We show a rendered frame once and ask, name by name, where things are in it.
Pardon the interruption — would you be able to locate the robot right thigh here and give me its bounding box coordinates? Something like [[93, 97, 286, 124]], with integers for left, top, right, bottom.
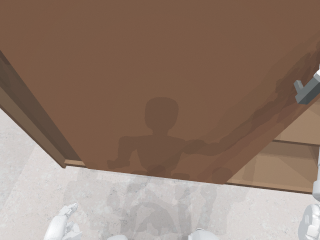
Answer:
[[187, 230, 219, 240]]

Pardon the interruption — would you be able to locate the handle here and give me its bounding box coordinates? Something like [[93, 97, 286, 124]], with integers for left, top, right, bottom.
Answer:
[[294, 77, 320, 105]]

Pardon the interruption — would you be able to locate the wardrobe door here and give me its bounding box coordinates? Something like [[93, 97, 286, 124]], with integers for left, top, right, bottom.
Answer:
[[0, 0, 320, 185], [0, 50, 82, 161]]

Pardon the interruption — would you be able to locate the right robot upper arm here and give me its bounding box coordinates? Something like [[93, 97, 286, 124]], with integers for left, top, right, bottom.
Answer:
[[298, 204, 320, 240]]

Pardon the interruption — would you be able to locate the left robot hand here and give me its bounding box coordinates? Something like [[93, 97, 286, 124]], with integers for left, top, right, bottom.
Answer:
[[43, 203, 82, 240]]

